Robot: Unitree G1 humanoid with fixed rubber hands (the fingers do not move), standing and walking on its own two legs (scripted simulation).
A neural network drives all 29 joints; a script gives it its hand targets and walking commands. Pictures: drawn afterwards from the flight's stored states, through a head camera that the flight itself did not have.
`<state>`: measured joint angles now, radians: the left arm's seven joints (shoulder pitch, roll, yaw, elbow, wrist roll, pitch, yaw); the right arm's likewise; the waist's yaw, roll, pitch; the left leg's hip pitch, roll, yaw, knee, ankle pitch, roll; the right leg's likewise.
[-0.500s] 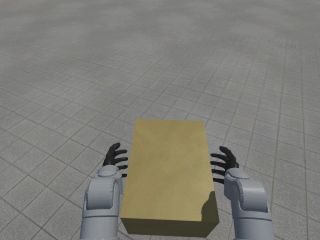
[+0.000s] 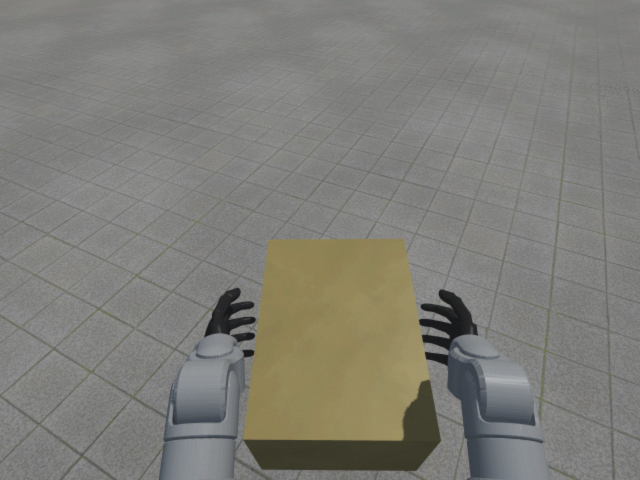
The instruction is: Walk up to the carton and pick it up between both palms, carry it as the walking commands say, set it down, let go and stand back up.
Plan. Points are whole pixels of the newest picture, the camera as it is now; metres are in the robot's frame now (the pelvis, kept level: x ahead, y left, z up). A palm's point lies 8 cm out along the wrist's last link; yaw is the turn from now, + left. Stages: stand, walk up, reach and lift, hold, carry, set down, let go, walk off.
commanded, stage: carry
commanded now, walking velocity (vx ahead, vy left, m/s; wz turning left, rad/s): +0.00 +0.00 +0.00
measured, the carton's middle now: (337, 347) +0.34 +0.00 -0.03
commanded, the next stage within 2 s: none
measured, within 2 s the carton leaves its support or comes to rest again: neither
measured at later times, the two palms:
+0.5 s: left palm (223, 350) +0.28 +0.14 +0.06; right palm (467, 350) +0.28 -0.15 +0.06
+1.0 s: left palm (227, 354) +0.27 +0.14 +0.06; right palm (471, 353) +0.27 -0.16 +0.06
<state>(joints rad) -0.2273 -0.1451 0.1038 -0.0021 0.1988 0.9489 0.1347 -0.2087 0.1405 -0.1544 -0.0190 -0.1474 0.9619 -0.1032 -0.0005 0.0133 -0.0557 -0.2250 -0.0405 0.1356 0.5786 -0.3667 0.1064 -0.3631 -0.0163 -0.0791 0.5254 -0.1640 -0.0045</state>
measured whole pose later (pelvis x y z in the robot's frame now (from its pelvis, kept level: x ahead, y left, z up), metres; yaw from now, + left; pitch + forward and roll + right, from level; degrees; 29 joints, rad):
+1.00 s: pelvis -0.01 -0.01 +0.00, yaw +0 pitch +0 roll -1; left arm -0.21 -0.14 0.10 0.00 0.19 0.95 0.14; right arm -0.20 0.14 -0.15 -0.01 -0.14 0.94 -0.11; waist 0.00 0.01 -0.06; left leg -0.23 -0.03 0.13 0.58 -0.35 0.09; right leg -0.36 -0.01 -0.09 0.51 -0.15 -0.02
